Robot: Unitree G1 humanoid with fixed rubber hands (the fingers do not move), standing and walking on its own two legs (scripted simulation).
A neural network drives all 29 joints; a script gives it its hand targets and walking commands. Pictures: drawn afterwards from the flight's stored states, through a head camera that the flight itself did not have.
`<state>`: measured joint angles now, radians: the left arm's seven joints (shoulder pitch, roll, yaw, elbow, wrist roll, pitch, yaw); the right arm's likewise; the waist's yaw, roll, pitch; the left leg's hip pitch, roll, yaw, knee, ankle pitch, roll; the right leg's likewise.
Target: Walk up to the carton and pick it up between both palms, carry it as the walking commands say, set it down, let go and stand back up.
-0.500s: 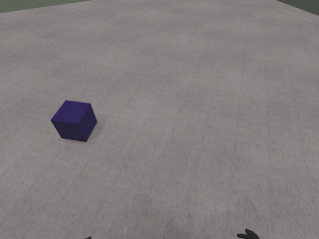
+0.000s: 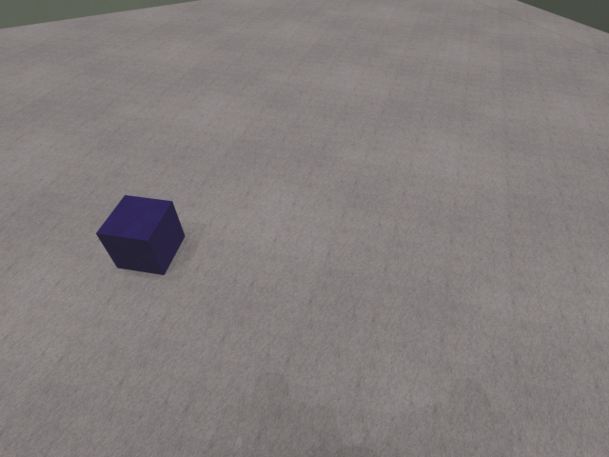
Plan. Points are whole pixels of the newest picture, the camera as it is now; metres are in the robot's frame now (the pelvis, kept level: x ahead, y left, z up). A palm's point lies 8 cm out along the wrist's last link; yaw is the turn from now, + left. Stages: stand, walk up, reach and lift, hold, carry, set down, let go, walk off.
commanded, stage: walk up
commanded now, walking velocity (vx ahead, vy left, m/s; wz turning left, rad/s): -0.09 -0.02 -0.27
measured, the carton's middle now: (144, 235) +1.07 +0.68 -0.66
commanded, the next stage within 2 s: none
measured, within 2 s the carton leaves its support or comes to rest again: neither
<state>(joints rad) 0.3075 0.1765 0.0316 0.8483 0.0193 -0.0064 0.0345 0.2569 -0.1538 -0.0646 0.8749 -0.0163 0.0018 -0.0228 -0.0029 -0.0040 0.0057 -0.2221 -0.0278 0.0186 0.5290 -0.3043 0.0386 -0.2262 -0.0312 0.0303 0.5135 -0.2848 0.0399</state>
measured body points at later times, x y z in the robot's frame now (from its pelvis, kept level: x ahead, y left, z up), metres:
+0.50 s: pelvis +0.09 +0.17 -0.01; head +0.09 +0.21 +0.44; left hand +0.10 +0.45 -0.16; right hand +0.21 -0.06 -0.12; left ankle +0.06 +0.26 -0.74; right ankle +0.05 +0.00 -0.63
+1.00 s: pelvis +0.39 +0.28 -0.02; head +0.43 +0.32 +0.43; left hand +0.44 +0.57 -0.15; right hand +0.41 +0.02 -0.14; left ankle +0.10 +0.27 -0.65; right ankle +0.49 +0.24 -0.74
